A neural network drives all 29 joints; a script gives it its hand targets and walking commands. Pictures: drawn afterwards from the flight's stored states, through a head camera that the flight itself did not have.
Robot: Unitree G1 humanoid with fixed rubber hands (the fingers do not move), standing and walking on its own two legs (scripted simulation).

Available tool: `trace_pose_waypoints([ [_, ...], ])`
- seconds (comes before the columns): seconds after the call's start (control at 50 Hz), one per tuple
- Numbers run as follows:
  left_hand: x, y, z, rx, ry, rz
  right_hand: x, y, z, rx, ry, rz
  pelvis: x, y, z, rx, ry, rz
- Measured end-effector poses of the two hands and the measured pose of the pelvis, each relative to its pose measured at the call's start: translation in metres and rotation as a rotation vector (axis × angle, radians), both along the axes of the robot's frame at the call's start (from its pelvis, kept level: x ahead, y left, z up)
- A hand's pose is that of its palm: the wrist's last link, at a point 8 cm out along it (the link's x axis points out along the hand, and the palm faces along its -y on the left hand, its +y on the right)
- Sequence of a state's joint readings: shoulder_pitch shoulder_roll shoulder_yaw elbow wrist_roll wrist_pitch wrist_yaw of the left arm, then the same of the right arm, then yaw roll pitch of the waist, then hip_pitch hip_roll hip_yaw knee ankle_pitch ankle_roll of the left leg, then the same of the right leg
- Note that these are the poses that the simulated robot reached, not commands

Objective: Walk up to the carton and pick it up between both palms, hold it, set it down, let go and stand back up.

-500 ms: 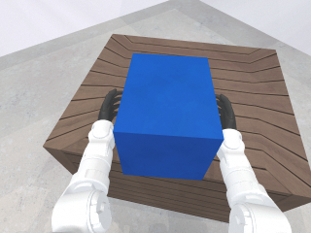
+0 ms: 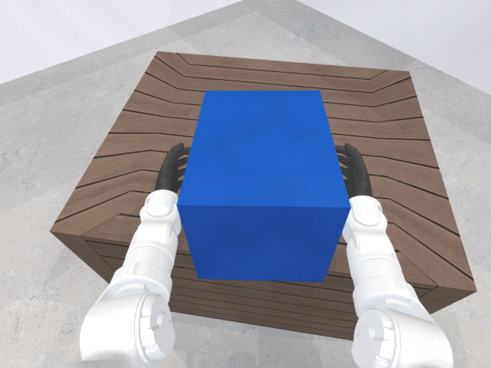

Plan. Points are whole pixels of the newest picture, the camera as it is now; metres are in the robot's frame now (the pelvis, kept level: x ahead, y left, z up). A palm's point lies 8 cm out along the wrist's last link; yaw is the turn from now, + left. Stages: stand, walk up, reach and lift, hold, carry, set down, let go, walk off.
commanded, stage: set down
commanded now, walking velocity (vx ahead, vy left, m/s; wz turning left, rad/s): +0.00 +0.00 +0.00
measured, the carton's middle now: (261, 181) +0.45 -0.07 +0.01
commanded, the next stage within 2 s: none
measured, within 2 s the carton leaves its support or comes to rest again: neither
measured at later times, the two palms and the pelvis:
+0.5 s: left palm (143, 191) +0.45 +0.15 +0.02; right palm (318, 180) +0.42 -0.17 +0.03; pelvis +0.02 +0.00 +0.00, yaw +2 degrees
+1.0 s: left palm (155, 193) +0.44 +0.13 +0.01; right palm (328, 190) +0.40 -0.19 +0.01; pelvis +0.01 +0.01 -0.01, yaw +1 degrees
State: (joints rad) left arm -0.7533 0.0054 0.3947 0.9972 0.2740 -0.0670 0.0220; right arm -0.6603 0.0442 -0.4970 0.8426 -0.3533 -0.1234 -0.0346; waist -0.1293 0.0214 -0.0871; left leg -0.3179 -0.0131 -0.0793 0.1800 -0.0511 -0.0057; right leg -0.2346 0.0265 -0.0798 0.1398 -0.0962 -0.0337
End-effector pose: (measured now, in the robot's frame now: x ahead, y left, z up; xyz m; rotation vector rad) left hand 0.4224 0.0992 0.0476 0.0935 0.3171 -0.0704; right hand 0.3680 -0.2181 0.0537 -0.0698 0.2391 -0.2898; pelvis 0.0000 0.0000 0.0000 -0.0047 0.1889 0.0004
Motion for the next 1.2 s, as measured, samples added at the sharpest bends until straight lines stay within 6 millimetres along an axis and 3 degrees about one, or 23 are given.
trace_pose_waypoints([
  [0.14, 0.005, -0.002, -0.005, -0.008, 0.013, -0.007, -0.003, -0.001, -0.018, -0.023, 0.02, -0.007, -0.003, 0.0, 0.0, 0.005, 0.03, -0.027],
  [0.3, 0.022, 0.033, 0.003, 0.022, -0.057, 0.05, 0.037, 0.031, -0.009, -0.036, -0.042, 0.062, -0.001, 0.002, -0.002, 0.004, 0.113, -0.028],
  [0.44, 0.021, 0.056, -0.026, 0.019, -0.002, 0.082, 0.053, 0.051, -0.019, -0.036, 0.013, 0.102, 0.012, 0.003, -0.003, -0.003, 0.146, 0.023],
  [0.56, 0.027, 0.045, -0.032, 0.007, -0.038, 0.062, 0.045, 0.042, -0.03, -0.063, 0.006, 0.078, 0.023, 0.005, -0.005, -0.009, 0.185, 0.045],
  [0.74, 0.031, 0.034, -0.033, 0.056, -0.075, 0.03, 0.038, 0.033, -0.043, -0.023, -0.028, 0.046, 0.021, 0.014, -0.006, -0.011, 0.202, 0.016],
  [1.2, 0.019, 0.032, -0.039, 0.009, -0.063, 0.065, 0.035, 0.03, -0.042, -0.044, -0.027, 0.073, 0.0, 0.0, -0.007, -0.011, 0.216, 0.024],
])
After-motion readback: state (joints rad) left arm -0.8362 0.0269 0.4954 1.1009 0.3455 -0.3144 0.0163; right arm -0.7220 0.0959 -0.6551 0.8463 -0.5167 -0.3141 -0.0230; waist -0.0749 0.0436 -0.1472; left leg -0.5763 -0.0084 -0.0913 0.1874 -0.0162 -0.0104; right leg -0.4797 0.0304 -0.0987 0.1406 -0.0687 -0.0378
